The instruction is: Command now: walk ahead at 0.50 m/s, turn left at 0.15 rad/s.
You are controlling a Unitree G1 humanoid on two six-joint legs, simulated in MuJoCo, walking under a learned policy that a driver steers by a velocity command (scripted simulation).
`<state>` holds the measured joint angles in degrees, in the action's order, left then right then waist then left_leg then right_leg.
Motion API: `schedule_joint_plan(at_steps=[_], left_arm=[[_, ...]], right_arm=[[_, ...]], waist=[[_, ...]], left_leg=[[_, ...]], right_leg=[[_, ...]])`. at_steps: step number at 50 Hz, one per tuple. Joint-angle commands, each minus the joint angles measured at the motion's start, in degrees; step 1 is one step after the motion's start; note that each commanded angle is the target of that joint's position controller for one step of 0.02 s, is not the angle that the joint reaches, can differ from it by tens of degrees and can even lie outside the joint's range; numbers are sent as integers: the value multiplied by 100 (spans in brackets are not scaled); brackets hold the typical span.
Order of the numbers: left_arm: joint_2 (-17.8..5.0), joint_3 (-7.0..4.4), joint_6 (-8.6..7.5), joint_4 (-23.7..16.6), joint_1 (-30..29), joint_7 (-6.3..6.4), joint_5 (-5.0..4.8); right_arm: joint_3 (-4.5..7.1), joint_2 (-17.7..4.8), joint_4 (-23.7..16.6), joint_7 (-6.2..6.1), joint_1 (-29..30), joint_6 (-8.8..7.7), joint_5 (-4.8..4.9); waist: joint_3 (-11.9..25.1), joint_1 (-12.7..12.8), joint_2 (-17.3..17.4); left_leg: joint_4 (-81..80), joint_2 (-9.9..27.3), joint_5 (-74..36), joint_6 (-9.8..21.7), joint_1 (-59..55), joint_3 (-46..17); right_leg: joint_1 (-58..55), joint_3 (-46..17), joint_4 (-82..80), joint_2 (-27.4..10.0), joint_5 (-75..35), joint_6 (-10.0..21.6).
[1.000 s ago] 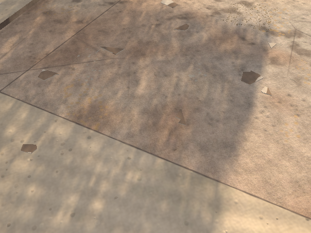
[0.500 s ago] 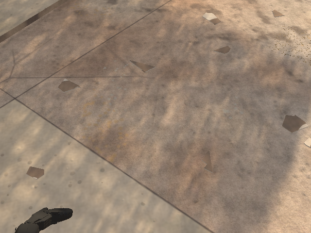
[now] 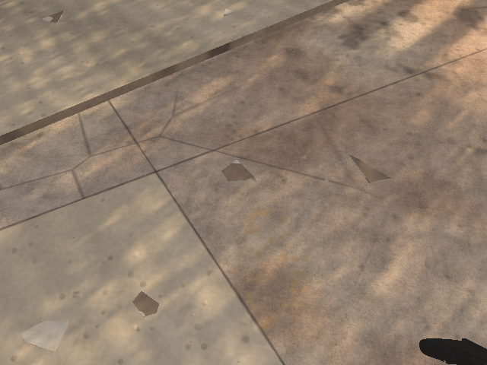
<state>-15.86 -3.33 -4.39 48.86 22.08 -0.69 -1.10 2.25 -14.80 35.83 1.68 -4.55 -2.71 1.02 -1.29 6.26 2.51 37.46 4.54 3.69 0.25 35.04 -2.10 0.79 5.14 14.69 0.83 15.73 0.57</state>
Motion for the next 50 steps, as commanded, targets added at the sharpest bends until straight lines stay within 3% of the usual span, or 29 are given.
schedule_joint_plan(at_steps=[1,3,4,5,6,7,8,9,10,11,13,17,21,25,27,29,30,31,32,33,34,35,36,37,39,42,45,48,50], left_arm=[[-1108,-249,2,-198,-63,26,-69],[-1185,-260,66,-134,-126,47,-104],[-1130,-225,89,-111,-146,54,-118],[-926,-132,72,-171,-181,63,-44],[-311,77,-10,-416,130,39,84],[-454,60,-100,-342,168,41,-2],[-894,-87,-121,-429,-178,19,-156],[-879,-90,-112,-507,-485,12,-173],[-803,-99,-75,-512,-618,31,-96],[-756,-134,5,-464,-524,53,-50],[-492,-102,159,-367,-302,61,-61],[-366,-103,237,-532,-710,66,-28],[-210,-19,190,-761,-1431,-85,9],[-206,20,200,-1114,-2084,-224,5],[-296,-26,200,-1256,-2115,-294,55],[-546,-169,203,-1204,-1476,-320,75],[-810,-319,199,-1025,-700,-282,64],[-1202,-487,233,-887,-33,-155,83],[-1853,-549,290,-945,-176,-20,109],[-1719,-485,234,-1280,-129,-79,163],[-1380,-417,218,-1346,-309,-115,157],[-1139,-363,200,-1323,-677,-98,36],[-936,-299,214,-1363,-986,-64,-28],[-876,-281,237,-1419,-1182,-19,29],[-896,-287,267,-1487,-1344,10,151],[-1060,-342,313,-1454,-1281,106,123],[-1096,-352,463,-1488,-1317,218,47],[-1074,-344,577,-1539,-1346,270,53],[-1059,-345,615,-1557,-1320,266,64]], right_arm=[[92,-395,-582,62,628,-136,34],[186,-568,-509,64,262,-158,-10],[310,-764,-288,32,-450,-162,-45],[452,-1078,-58,-38,-1398,-151,-90],[574,-1684,3,-117,-2078,-112,-228],[496,-1402,25,-117,-2177,-104,-175],[379,-1072,57,-105,-1853,-117,-126],[308,-851,63,-95,-1502,-132,-89],[252,-660,94,-68,-1151,-162,-97],[218,-516,108,-49,-907,-230,-124],[243,-480,208,-44,-699,-349,-171],[314,-620,478,-133,-802,-426,-229],[366,-828,643,-221,-964,-377,-173],[442,-1008,876,-254,-1330,-237,-62],[470,-1115,888,-292,-1213,-116,-22],[509,-1274,832,-369,-1098,-1,35],[498,-1273,787,-387,-987,35,77],[436,-1136,734,-384,-1055,-12,40],[189,-272,551,-290,-1729,-104,-382],[151,-627,540,-205,-1890,-237,-231],[264,-1008,435,-192,-1090,-272,21],[232,-924,282,-247,-752,-261,33],[239,-906,362,-327,-695,-201,-76],[274,-971,340,-373,-760,-118,-129],[279,-892,340,-389,-928,21,-161],[208,-684,333,-435,-871,94,-206],[191,-677,270,-426,-575,164,-179],[195,-688,153,-391,-199,189,-133],[205,-710,101,-361,-78,141,-120]], waist=[[-217,-169,-761],[-9,-500,-790],[415,-891,-684],[1058,-1328,-526],[1936,-1340,745],[2399,-1374,1093],[1508,-1329,728],[939,-1162,572],[548,-970,377],[349,-769,491],[216,-553,426],[-40,-553,120],[-243,-804,-7],[-470,-1029,-87],[-431,-909,17],[124,-539,268],[552,-114,189],[971,221,-221],[1511,-547,-1990],[3034,-279,-1421],[2576,-10,-636],[1723,-194,-392],[1168,-395,-129],[955,-592,-256],[834,-812,-446],[972,-821,-517],[1082,-729,-671],[876,-600,-889],[777,-541,-1038]], left_leg=[[-479,-140,103,168,-173,194],[-853,-346,280,375,-990,345],[-1093,-508,138,521,-2088,460],[-918,-104,34,732,-3655,47],[-1042,1537,572,1446,-5787,-2303],[-1773,1998,1161,1766,-5757,-3764],[-1899,1808,1432,1535,-5066,-2982],[-2051,1539,1361,1349,-4325,-2180],[-2297,1291,1148,1234,-3647,-1672],[-2522,1115,801,1137,-3137,-1250],[-2851,1027,214,1131,-2598,-693],[-3005,971,-673,1098,-2683,180],[-3100,917,-730,947,-2868,821],[-2882,1177,-942,872,-3663,1065],[-2291,1180,-2544,730,-3896,1267],[-1117,1066,-4541,534,-3968,1370],[-54,864,-4544,353,-3677,1464],[1461,528,-3082,-13,-2677,1501],[3614,-396,3282,-419,-423,1272],[4769,-831,3901,-479,196,-146],[4721,-516,3311,-345,448,-457],[4229,-311,2740,-281,684,-338],[3859,-116,2425,-321,543,-306],[3578,-34,2200,-338,162,-349],[3137,-87,2061,-387,-338,-282],[2270,-248,1720,-547,-438,-219],[1618,-353,1149,-629,-521,-305],[985,-466,980,-614,-603,-400],[570,-547,1135,-567,-714,-443]], right_leg=[[-25,-908,-352,-1609,-1953,941],[-81,-819,232,-1580,-3066,807],[138,-620,1063,-1343,-3768,675],[1002,-450,2315,-1064,-3232,460],[3210,-163,4592,-249,-555,30],[3918,-1014,5631,10,1736,2],[4385,-1188,5980,-294,1435,41],[4392,-1025,5829,-553,955,71],[4229,-979,5546,-716,547,44],[3901,-1049,5312,-863,224,15],[3508,-1063,5230,-884,-155,-79],[3947,-1233,4454,-832,-1090,-190],[3779,-825,3089,-742,-2038,-104],[4039,-563,2394,-701,-1720,114],[3786,-255,2147,-474,-1247,257],[2802,115,2115,12,-813,449],[1739,139,1720,257,-1203,617],[294,-420,1350,59,-2525,867],[-1688,-2486,2088,-1478,-5652,1681],[-2375,-4581,1369,-2345,-4650,2691],[-1925,-3897,1037,-2025,-4275,2364],[-1123,-3267,921,-1726,-3772,2057],[-275,-2883,771,-1501,-3587,1840],[436,-2685,613,-1373,-3558,1774],[1210,-2414,458,-1178,-3769,1709],[1446,-2158,567,-985,-4131,1613],[1490,-2271,609,-812,-2910,1382],[1584,-2621,571,-699,-1423,1217],[1488,-2878,692,-704,-1245,1186]])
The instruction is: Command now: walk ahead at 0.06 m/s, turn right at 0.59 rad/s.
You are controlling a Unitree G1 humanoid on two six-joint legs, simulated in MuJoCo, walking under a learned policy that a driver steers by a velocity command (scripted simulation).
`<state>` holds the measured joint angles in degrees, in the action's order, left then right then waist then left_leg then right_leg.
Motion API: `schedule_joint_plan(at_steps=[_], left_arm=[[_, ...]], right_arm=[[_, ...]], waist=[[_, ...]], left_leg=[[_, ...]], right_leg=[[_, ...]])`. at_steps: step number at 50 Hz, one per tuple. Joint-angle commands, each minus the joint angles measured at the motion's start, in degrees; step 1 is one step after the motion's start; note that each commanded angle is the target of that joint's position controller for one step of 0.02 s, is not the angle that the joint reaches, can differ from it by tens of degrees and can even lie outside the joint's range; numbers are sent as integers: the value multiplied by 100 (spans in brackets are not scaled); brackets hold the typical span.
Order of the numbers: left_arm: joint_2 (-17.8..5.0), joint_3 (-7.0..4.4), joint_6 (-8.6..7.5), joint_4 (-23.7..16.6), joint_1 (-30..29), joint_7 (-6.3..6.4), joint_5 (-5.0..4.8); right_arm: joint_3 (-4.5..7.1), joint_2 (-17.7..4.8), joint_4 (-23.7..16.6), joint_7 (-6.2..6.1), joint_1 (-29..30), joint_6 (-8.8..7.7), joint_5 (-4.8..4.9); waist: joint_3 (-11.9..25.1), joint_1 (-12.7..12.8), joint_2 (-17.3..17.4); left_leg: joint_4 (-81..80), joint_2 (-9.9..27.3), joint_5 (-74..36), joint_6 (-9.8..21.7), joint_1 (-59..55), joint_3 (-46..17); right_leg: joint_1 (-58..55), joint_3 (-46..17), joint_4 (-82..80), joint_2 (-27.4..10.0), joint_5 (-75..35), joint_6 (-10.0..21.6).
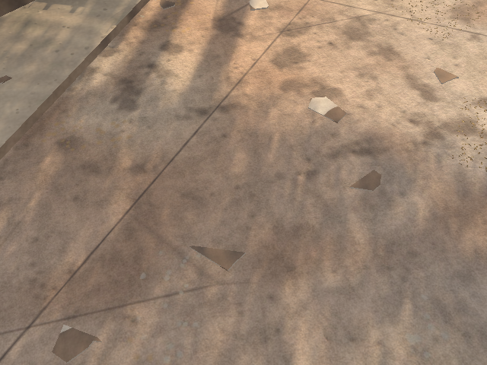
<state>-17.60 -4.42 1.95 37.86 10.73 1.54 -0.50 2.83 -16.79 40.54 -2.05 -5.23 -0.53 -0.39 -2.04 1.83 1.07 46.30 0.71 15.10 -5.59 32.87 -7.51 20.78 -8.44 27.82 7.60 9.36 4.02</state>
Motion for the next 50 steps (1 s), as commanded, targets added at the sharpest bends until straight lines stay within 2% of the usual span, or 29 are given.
schedule_joint_plan(at_steps=[1,4,5,6,7,8,9,10,11,14,17,21,23,24,25,26,27,28,31,34,37,40,42,43,44,46,47,49,50], left_arm=[[-871,-233,-5,-467,-165,34,3],[-775,-201,40,-542,-300,29,-75],[-639,-162,55,-569,-227,41,-82],[-296,-75,58,-560,162,28,8],[-592,-162,1,-761,68,19,-32],[-1047,-297,-35,-608,272,7,40],[-1139,-359,2,-462,264,0,-31],[-995,-352,86,-344,314,29,-58],[-878,-320,147,-368,264,33,-54],[-483,-192,180,-551,-82,-16,-126],[-296,-90,144,-683,-314,-56,-48],[-387,-93,140,-619,-177,-125,-19],[-328,-97,125,-429,189,-169,-1],[-403,-107,119,-402,234,-166,24],[-724,-152,114,-454,312,-112,61],[-977,-150,95,-549,-10,-96,191],[-655,-79,-9,-560,-4,-121,287],[-492,-8,-103,-462,-131,-125,311],[-451,26,-228,-304,-442,-87,149],[-104,125,-233,-106,-526,-78,193],[-464,6,-159,20,-469,-24,162],[-654,-82,-57,90,-486,60,47],[-636,-128,-52,168,-321,104,15],[-497,-123,-79,80,-284,119,121],[-357,-106,-81,9,-515,150,176],[-177,-93,-79,-170,-1092,168,118],[-236,-133,-69,-171,-1051,134,50],[-288,-163,-77,-71,-693,86,7],[-244,-146,-107,-45,-714,85,34]], right_arm=[[159,-532,-387,33,8,-115,28],[219,-564,-317,105,-321,-236,52],[281,-737,-277,105,-482,-261,14],[358,-1130,-374,61,-405,-220,-75],[406,-1284,-286,83,-486,-163,-269],[343,-965,-408,80,-396,-166,-196],[277,-699,-457,54,-251,-150,-136],[252,-604,-503,39,-104,-117,-75],[241,-581,-501,17,-39,-89,-9],[268,-654,-450,-52,-183,21,-63],[328,-818,-381,-47,-290,84,-43],[362,-967,-288,55,-276,98,93],[319,-915,-225,71,-173,108,198],[259,-752,-79,84,-453,84,215],[144,-422,-60,132,-674,41,23],[44,-168,-254,138,-550,-4,-137],[139,-556,-280,74,-116,16,-85],[204,-686,-230,66,-105,43,7],[262,-656,47,8,-428,135,-11],[125,-298,265,80,-671,137,68],[151,-528,138,88,-422,155,136],[161,-589,134,106,-577,167,134],[193,-785,54,119,-559,168,54],[280,-1093,48,100,-572,165,57],[334,-1160,61,93,-685,153,103],[327,-1129,53,52,-884,72,-28],[325,-1132,38,48,-917,-20,-67],[359,-1135,-51,20,-461,-72,99],[366,-1077,-75,-1,-342,-23,166]], waist=[[849,-79,-953],[874,-304,-1045],[899,-321,-862],[1060,-24,394],[780,12,1802],[840,-41,1206],[782,-45,757],[712,6,514],[613,-33,521],[556,-216,829],[785,-358,976],[818,-364,1112],[735,-127,994],[700,-126,776],[939,-278,-235],[785,-424,-1600],[742,-19,-1265],[593,-105,-1146],[470,-250,-1021],[614,-281,-898],[521,-131,-907],[417,-223,-831],[344,-198,-464],[379,-12,304],[403,-139,893],[273,-504,1417],[305,-533,1253],[370,-200,586],[413,-216,549]], left_leg=[[-534,-207,105,53,-588,90],[-2015,-232,-414,272,-1353,185],[-2512,189,-1087,448,-1973,-22],[-2602,1476,-2283,956,-2643,-1094],[-2756,2254,-3316,1973,-2658,-2397],[-2657,2344,-3347,2185,-2702,-2241],[-2514,1976,-3193,1953,-2646,-1535],[-2441,1627,-2909,1713,-2636,-1031],[-2442,1540,-2871,1669,-2616,-791],[-2612,1265,-2731,1683,-2693,-124],[-2552,1386,-2830,1800,-2772,22],[-2465,1537,-2621,1836,-2610,10],[-2193,1403,-2232,1611,-2301,148],[-2018,1244,-1723,1270,-1932,289],[-1190,812,-463,713,-1260,737],[-763,273,1480,271,-562,1059],[-57,368,1884,152,-706,654],[330,366,1777,132,-663,553],[632,380,1237,10,-690,440],[-151,386,853,-29,-1327,565],[-640,247,804,40,-1373,744],[-1326,131,203,257,-1535,934],[-1814,282,-1299,581,-1783,598],[-1747,595,-2292,884,-1893,107],[-2174,1013,-2071,1401,-1891,-701],[-2870,1735,-2085,2190,-2359,-2000],[-2890,1849,-2335,2335,-2537,-2090],[-2618,1496,-2424,1900,-2673,-1474],[-2557,1296,-2357,1714,-2682,-1290]], right_leg=[[-616,-1655,-500,-1400,-779,829],[-797,-1918,-21,-1240,-1277,602],[-495,-1781,304,-995,-665,353],[128,-927,1528,-364,1395,3],[1317,-87,2588,213,2944,-322],[1480,-181,3668,-199,2764,-547],[1499,-112,4068,-290,2367,-665],[1524,-15,4262,-368,2087,-788],[1634,51,4401,-433,1832,-877],[1530,532,3724,-552,1452,-1005],[893,659,2659,-703,1622,-976],[1,914,1277,-680,1368,-760],[-785,1100,-180,-566,306,-495],[-1370,938,-791,-610,-256,-323],[-2192,-223,-884,-1514,-1396,-65],[-1777,-1297,-837,-2583,-2070,804],[-1329,-1362,-963,-2639,-1606,1229],[-1224,-1101,-1000,-2439,-1457,1156],[-1188,-564,-836,-2032,-2007,823],[-1197,-3,-706,-1803,-2209,716],[-1345,-174,-585,-2010,-2016,869],[-1344,-221,-451,-2143,-1749,808],[-1155,47,-168,-1869,-832,400],[-895,577,256,-1350,-240,88],[-574,1176,894,-771,263,-290],[578,863,2289,-301,2200,-476],[938,511,3211,-386,2833,-498],[1079,314,2991,-678,2356,-537],[927,427,2451,-677,2103,-602]])
Over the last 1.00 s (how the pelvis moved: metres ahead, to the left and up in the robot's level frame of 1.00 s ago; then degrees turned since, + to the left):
0.44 -0.04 -0.01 -29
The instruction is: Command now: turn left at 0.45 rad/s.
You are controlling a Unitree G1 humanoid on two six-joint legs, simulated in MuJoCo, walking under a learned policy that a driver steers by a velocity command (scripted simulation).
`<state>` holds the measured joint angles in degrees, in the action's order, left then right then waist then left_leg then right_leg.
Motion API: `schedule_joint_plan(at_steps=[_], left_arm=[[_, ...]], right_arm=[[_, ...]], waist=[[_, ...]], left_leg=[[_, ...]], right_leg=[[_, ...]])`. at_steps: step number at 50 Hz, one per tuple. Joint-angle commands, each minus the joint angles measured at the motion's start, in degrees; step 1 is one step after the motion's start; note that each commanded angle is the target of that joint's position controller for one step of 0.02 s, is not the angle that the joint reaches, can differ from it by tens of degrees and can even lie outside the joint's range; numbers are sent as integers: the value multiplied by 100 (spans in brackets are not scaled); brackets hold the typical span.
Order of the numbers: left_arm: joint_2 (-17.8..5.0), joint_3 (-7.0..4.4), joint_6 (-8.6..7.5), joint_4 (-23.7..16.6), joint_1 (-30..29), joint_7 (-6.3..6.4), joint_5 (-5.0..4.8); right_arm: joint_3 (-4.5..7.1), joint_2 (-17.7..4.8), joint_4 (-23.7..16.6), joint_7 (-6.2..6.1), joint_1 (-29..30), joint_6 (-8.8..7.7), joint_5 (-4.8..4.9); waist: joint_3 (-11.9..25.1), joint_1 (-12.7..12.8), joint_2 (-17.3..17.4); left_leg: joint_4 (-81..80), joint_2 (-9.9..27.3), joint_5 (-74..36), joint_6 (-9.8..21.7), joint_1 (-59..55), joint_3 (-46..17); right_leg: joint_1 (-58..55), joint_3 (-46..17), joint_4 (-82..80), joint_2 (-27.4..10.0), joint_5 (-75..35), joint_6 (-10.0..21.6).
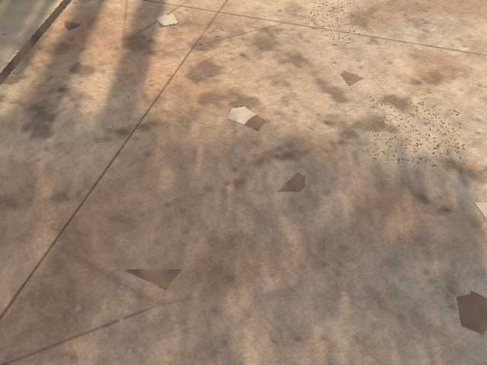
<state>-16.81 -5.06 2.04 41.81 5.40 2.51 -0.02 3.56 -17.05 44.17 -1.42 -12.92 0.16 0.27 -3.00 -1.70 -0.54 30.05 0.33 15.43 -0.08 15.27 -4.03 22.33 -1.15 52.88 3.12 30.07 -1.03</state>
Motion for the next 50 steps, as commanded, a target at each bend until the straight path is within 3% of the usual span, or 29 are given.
schedule_joint_plan(at_steps=[1,2,5,6,7,8,9,10,11,12,13,14,17,19,23,25,28,30,31,32,33,34,35,36,38,40,44,50], left_arm=[[-211,-44,-152,-433,-224,-29,-1],[-144,-18,-185,-424,-177,-68,-24],[-308,-71,-230,-294,279,-187,-116],[-349,-105,-240,-199,554,-209,-103],[-513,-168,-231,-139,728,-192,-66],[-979,-268,-201,-189,898,-121,38],[-1360,-312,-193,-292,667,-160,270],[-1065,-210,-275,-462,397,-163,332],[-748,-116,-327,-495,42,-143,268],[-631,-74,-353,-549,-197,-115,168],[-560,-44,-369,-542,-252,-76,87],[-530,-13,-366,-517,-150,-27,82],[-561,-12,-301,-403,320,81,114],[-696,-57,-255,-351,519,103,109],[-945,-154,-199,-378,415,23,70],[-1029,-191,-182,-379,371,-43,35],[-1115,-233,-182,-346,326,-122,-98],[-1000,-214,-190,-260,350,-150,-214],[-749,-147,-212,-149,672,-182,-119],[-314,24,-227,-454,556,-213,264],[-574,-42,-241,-589,98,-164,172],[-798,-112,-234,-592,-29,-174,-22],[-840,-141,-249,-566,-25,-197,-82],[-880,-162,-264,-471,-32,-199,-55],[-832,-155,-342,-404,65,-242,-22],[-755,-126,-438,-251,207,-288,-74],[-566,-30,-496,-217,34,-326,-97],[-470,49,-513,-313,-132,-409,-157]], right_arm=[[306,-1050,-430,-84,432,-12,122],[323,-1065,-442,-103,437,75,115],[347,-1074,-547,-101,583,214,140],[327,-1025,-595,-104,706,240,186],[282,-866,-589,-109,585,239,177],[182,-475,-570,-77,308,232,52],[244,-591,-759,-91,261,155,66],[369,-1031,-678,-100,246,119,48],[459,-1189,-539,-99,189,153,98],[464,-1077,-381,-130,17,220,87],[454,-998,-348,-142,-1,264,62],[431,-901,-385,-126,60,274,66],[342,-694,-671,-64,452,252,129],[287,-608,-828,-15,619,254,105],[188,-480,-1039,121,719,268,72],[193,-520,-1097,170,667,286,82],[234,-560,-1176,247,537,348,101],[309,-634,-1077,262,131,374,87],[451,-1017,-1007,187,-209,366,80],[598,-1763,-1144,71,-377,321,56],[504,-1510,-1221,147,-494,144,-116],[422,-1250,-1126,188,-448,4,-70],[358,-1015,-1034,174,-285,-74,50],[273,-802,-1027,149,-124,-101,109],[179,-723,-1029,94,16,-159,21],[158,-705,-980,59,-59,-272,-66],[188,-832,-787,54,-283,-417,-85],[237,-903,-488,100,-473,-469,-64]], waist=[[572,82,780],[681,66,883],[835,161,1117],[833,319,1092],[835,324,840],[878,191,-488],[643,74,-1622],[485,71,-1068],[266,-79,-682],[171,-158,-550],[114,-105,-577],[129,-33,-578],[273,260,-652],[387,393,-649],[439,438,-718],[483,415,-768],[570,296,-821],[655,46,-642],[836,8,130],[883,151,2004],[1389,-296,1359],[1130,-253,898],[836,-122,790],[600,-83,712],[345,53,960],[342,67,859],[164,-79,707],[-202,-231,553]], left_leg=[[-858,1207,-2430,1107,-882,-1570],[-808,1106,-2413,1077,-785,-1528],[-704,977,-2015,975,-477,-1706],[-600,838,-1549,824,-241,-1731],[-334,594,-715,569,204,-1622],[1018,-46,879,156,1107,-947],[2209,-532,2227,-107,1920,-426],[3254,-191,2040,-175,1889,-674],[3635,-127,1593,-197,1896,-662],[3790,-96,1209,-268,1958,-569],[3968,-60,879,-359,2068,-530],[4088,-60,680,-439,2032,-419],[3504,55,443,-647,2253,-148],[3016,194,516,-728,2243,-54],[2078,377,706,-630,1580,318],[1656,317,733,-518,1173,557],[820,223,525,-252,696,742],[-442,3,-504,85,-219,850],[-830,234,-1799,357,-1232,231],[-627,1827,-4472,1202,-2263,-1986],[-920,2311,-3204,2149,-1837,-2633],[-1229,2010,-1512,1986,-1722,-2232],[-1446,1682,266,1629,-1542,-1971],[-1663,1497,1294,1411,-1389,-1904],[-2041,1275,1436,1298,-1088,-1742],[-2180,1228,869,1242,-1276,-1402],[-2338,1272,275,1158,-1399,-867],[-2512,1527,-117,1187,-1540,-272]], right_leg=[[541,-188,-414,-151,-180,-181],[215,-142,-770,-89,-383,-226],[-647,-14,-2058,54,-1153,-218],[-1108,86,-2821,88,-1749,-159],[-1666,-70,-3235,-157,-2051,-29],[-2261,-1416,-3582,-1475,-2264,431],[-1583,-2890,-3829,-2616,-2600,1398],[-1239,-2897,-3997,-2651,-2253,1722],[-1031,-2216,-3943,-2290,-1990,1500],[-1066,-1656,-3915,-1915,-1794,1245],[-1162,-1338,-3863,-1787,-2044,1170],[-1174,-1023,-3836,-1682,-2414,1180],[-1814,-638,-3803,-1728,-2827,1354],[-2182,-593,-3781,-1913,-2973,1461],[-2001,-168,-3724,-2050,-3264,1499],[-1858,34,-3604,-2085,-3633,1477],[-1907,180,-3221,-2210,-3990,1300],[-1552,580,-2497,-2001,-3622,821],[-785,1002,-1492,-1620,-2778,355],[1187,1269,421,-766,731,-270],[1606,154,1411,-442,1086,-313],[1819,-76,1637,-620,579,-197],[2001,-115,1371,-770,-37,-60],[2067,-130,1126,-854,-516,-18],[1851,-62,850,-787,-1372,-45],[1850,-35,453,-807,-1913,-60],[1886,-72,-432,-859,-2450,-140],[2083,-217,-1086,-832,-2700,-104]])
Over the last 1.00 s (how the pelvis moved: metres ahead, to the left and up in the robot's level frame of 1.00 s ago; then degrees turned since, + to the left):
0.00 0.00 0.00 -7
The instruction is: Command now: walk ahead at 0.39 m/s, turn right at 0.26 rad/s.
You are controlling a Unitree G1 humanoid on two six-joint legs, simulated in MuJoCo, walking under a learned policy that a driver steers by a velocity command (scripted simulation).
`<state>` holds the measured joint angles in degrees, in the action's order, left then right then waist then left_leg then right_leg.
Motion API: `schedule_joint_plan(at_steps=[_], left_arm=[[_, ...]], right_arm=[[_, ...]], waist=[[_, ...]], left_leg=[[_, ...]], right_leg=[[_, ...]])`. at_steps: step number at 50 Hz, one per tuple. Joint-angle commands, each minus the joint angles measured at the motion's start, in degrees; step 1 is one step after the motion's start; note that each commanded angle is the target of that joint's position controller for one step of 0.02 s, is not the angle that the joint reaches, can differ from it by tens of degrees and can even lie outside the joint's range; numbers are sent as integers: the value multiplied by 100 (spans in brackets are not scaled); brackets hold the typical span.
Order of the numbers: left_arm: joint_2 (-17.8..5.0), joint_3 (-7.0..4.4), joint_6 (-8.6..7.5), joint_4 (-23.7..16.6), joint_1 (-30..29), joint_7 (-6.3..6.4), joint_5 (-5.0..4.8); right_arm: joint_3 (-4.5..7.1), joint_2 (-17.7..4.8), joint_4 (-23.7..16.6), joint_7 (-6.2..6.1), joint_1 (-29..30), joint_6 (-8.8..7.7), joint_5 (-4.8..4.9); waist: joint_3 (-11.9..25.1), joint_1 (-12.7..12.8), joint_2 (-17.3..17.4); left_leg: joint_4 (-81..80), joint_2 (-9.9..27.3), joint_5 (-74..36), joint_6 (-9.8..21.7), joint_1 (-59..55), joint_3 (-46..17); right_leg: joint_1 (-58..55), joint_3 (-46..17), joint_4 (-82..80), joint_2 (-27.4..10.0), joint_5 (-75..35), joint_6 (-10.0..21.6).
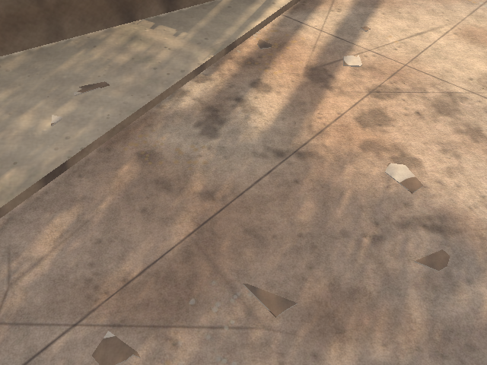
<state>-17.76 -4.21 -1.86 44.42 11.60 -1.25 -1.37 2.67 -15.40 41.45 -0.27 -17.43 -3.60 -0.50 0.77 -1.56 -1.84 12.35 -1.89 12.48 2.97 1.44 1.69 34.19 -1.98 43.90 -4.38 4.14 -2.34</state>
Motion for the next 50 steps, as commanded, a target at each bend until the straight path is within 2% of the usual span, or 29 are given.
schedule_joint_plan(at_steps=[1,6,8,9,10,11,12,13,14,15,16,17,18,21,25,28,31,33,34,35,36,37,38,39,40,41,44,47,50], left_arm=[[-341,-15,-133,-611,-809,-54,-20],[-241,80,-180,-887,-1115,-207,-14],[-343,49,-179,-974,-992,-245,-14],[-463,-18,-170,-946,-668,-238,-7],[-658,-152,-159,-774,69,-210,-13],[-1027,-344,-125,-529,1035,-136,-50],[-1761,-509,-97,-497,1612,-30,-54],[-1579,-388,-169,-638,1665,-62,-32],[-1182,-273,-206,-634,1411,-69,12],[-1012,-218,-219,-666,1134,-59,10],[-867,-162,-203,-739,749,-46,21],[-710,-98,-199,-843,458,-27,73],[-693,-82,-194,-932,282,-4,121],[-785,-107,-241,-878,243,86,87],[-877,-143,-203,-685,574,190,8],[-947,-177,-149,-537,915,229,-45],[-886,-184,-81,-475,978,271,-56],[-881,-209,-26,-490,899,272,-21],[-777,-173,-12,-532,810,252,-4],[-503,-63,-15,-636,772,212,64],[-6,83,-54,-721,1545,205,59],[-242,104,-100,-777,1758,203,-91],[-806,-42,-78,-722,1254,213,-149],[-930,-83,-46,-837,708,215,-80],[-846,-88,-30,-924,437,203,1],[-716,-91,-21,-964,377,175,21],[-289,3,35,-914,505,135,-14],[-153,84,2,-1012,129,111,76],[-69,161,-112,-1072,-383,6,86]], right_arm=[[332,-1059,-168,-9,-52,-93,23],[390,-1115,24,2,-155,-45,128],[433,-1248,37,-12,-92,3,160],[448,-1320,17,-33,-9,35,167],[430,-1290,-4,-63,49,75,170],[340,-1095,-56,-104,-83,63,105],[128,-511,-400,-78,-351,-45,-67],[55,-481,-427,-22,-202,-264,-20],[182,-984,-533,65,294,-392,244],[155,-995,-612,88,523,-467,271],[157,-958,-591,53,573,-491,121],[197,-975,-571,26,516,-453,16],[205,-951,-565,36,415,-387,-9],[163,-772,-544,22,366,-232,-70],[39,-478,-782,32,1337,-259,-49],[33,-507,-913,119,1900,-326,60],[134,-753,-918,180,1866,-382,90],[211,-882,-846,175,1516,-417,96],[297,-999,-725,140,982,-443,75],[373,-1210,-663,95,226,-463,-20],[487,-1679,-579,61,-428,-414,-115],[467,-1485,-432,126,-618,-354,12],[340,-975,-550,97,-289,-323,52],[275,-791,-576,63,32,-271,30],[225,-681,-540,57,246,-247,-2],[190,-598,-474,52,333,-260,-38],[199,-597,-271,88,315,-340,5],[271,-836,-85,108,246,-363,48],[284,-970,47,97,219,-295,120]], waist=[[-620,-275,646],[-722,-354,610],[-568,-206,679],[-280,21,714],[205,442,618],[812,845,399],[1393,754,-1058],[2183,779,-1128],[1442,909,-647],[853,764,-343],[445,523,81],[220,315,9],[134,173,-174],[-16,39,-138],[-218,381,-211],[-249,599,-269],[-187,480,-389],[-94,280,-539],[198,-20,-507],[981,-388,-258],[1950,-216,1104],[2147,-164,2158],[1276,-314,1248],[644,-323,763],[189,-217,548],[-16,-87,654],[-166,96,765],[-253,91,563],[-314,-57,506]], left_leg=[[-723,1770,31,868,-226,-703],[-431,1843,-654,718,-451,-140],[23,1848,-1840,608,-498,40],[596,1768,-3090,498,-446,239],[1681,1549,-4103,306,-192,580],[3079,1279,-3903,55,683,779],[5469,489,-528,-426,3072,795],[6492,-165,2076,-479,4088,-532],[6720,226,1649,-356,4712,-832],[6389,497,1162,-222,4720,-710],[5869,718,780,-218,4442,-662],[5447,863,475,-254,4037,-679],[5313,884,300,-319,3742,-661],[4711,784,-111,-594,3541,-469],[2770,446,-1526,-749,3210,-369],[1955,222,-1926,-722,2876,-411],[1547,226,-1596,-530,2751,-676],[1488,203,-1017,-327,2314,-608],[1246,173,-1042,-154,1506,-477],[1433,767,-905,172,64,-950],[1434,2153,-259,957,-2154,-3008],[690,2747,1225,1333,-2503,-4919],[487,2500,1902,1055,-1778,-4247],[439,2252,1379,829,-976,-3298],[295,1999,633,768,-253,-2633],[148,1785,180,736,205,-2202],[-228,1568,-483,848,713,-1440],[-414,1633,-1121,1019,592,-1036],[-455,1439,-1441,896,543,-506]], right_leg=[[917,-117,-294,-78,-122,63],[633,211,-791,-40,201,375],[161,479,-895,166,573,590],[-459,687,-958,394,657,719],[-1560,851,-1177,683,481,878],[-3166,557,-1152,728,444,1100],[-5163,-2352,-1530,-869,1308,2019],[-5776,-4764,-2660,-1558,2147,2567],[-5393,-4007,-2847,-1448,2213,2250],[-4637,-3227,-2812,-1223,1882,2055],[-3811,-2655,-2836,-988,1349,1899],[-3187,-2242,-2972,-763,803,1827],[-2773,-2072,-3118,-635,440,1849],[-2152,-1481,-3268,-410,-563,1905],[-1901,-1050,-3137,-8,-492,1556],[-2068,-1364,-2996,-133,-142,1468],[-2702,-1880,-2497,-389,-134,1323],[-2897,-2100,-2094,-459,-574,1215],[-2822,-1994,-1543,-214,-1040,1076],[-2332,-1733,-282,118,-716,890],[-545,-1047,1778,932,1487,478],[699,-879,2916,887,3005,349],[1032,-949,3323,510,2475,312],[987,-678,3265,300,1997,287],[844,-616,3026,133,1706,267],[622,-629,2751,-12,1500,276],[281,-485,2178,-66,1391,268],[504,-442,1221,-115,868,199],[249,-131,55,-121,-64,207]])
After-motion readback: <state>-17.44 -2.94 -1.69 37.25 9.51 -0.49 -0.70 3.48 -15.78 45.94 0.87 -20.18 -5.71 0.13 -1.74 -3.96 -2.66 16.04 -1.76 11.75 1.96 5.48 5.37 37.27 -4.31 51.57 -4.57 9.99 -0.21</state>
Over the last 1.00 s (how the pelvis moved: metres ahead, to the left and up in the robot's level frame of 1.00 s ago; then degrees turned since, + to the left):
0.04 0.05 0.01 24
